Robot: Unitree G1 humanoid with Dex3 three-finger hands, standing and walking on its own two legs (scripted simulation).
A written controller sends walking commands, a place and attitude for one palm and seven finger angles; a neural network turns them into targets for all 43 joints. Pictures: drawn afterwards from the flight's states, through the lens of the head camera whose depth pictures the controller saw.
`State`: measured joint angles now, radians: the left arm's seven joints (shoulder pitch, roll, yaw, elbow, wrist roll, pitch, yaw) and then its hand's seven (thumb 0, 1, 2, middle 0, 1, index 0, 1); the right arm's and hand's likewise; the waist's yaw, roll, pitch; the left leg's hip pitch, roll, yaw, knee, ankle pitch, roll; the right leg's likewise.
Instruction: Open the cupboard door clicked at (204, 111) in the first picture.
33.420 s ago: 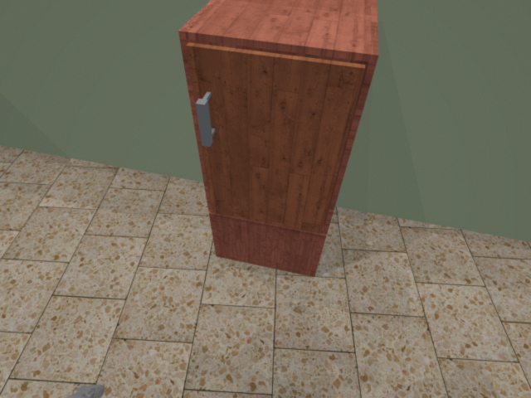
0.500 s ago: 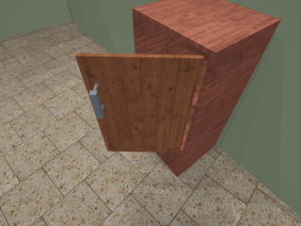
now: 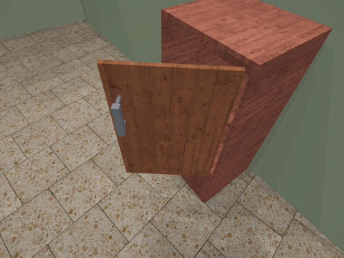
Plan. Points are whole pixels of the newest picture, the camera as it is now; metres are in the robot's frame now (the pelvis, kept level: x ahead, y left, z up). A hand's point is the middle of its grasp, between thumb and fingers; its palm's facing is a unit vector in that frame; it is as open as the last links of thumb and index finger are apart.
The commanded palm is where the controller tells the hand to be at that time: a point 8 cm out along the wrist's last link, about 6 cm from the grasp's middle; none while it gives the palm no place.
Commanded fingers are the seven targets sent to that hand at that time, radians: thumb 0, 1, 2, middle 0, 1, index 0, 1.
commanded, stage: look again from close up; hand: left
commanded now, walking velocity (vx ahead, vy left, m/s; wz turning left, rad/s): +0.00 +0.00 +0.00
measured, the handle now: (120, 116) +0.51 +0.20 -0.01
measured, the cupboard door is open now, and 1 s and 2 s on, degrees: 51 51 51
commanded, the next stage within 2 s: raise the hand with hooked fingers in 0.42 s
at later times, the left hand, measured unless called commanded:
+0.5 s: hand out of the picture +0.03 +0.21 -0.17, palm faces +0.01 -0.97 -0.23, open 7.3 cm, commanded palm none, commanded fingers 0.00 0.90 0.90 -0.20 -0.30 -0.20 -0.30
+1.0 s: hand out of the picture +0.11 +0.23 -0.07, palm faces +0.13 -0.99 +0.00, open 8.9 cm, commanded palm +0.11 +0.28 -0.05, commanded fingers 0.00 0.32 0.65 -0.24 -0.68 -0.24 -0.68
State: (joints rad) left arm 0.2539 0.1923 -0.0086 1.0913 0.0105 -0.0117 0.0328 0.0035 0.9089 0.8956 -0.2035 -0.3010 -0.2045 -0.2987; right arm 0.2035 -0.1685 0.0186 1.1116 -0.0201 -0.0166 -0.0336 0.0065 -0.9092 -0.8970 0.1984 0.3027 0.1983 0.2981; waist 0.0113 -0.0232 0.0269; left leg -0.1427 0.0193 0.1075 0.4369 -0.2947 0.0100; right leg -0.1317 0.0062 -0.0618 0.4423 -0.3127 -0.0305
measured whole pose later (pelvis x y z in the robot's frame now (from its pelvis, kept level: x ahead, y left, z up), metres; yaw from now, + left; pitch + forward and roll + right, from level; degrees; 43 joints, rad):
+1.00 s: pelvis -0.08 -0.02 -0.10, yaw +3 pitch +12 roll -1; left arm 0.28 0.25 0.29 0.26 -0.35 -0.48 -0.43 0.01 0.54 0.74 -0.23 -0.53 -0.23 -0.53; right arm 0.15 -0.28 -0.03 0.52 0.04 -0.25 -0.07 0.01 -0.90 -0.90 0.20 0.30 0.20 0.30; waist 0.04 -0.02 -0.12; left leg -0.91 0.04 0.00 1.19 -0.49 0.00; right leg -0.85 0.00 -0.13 1.17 -0.54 -0.07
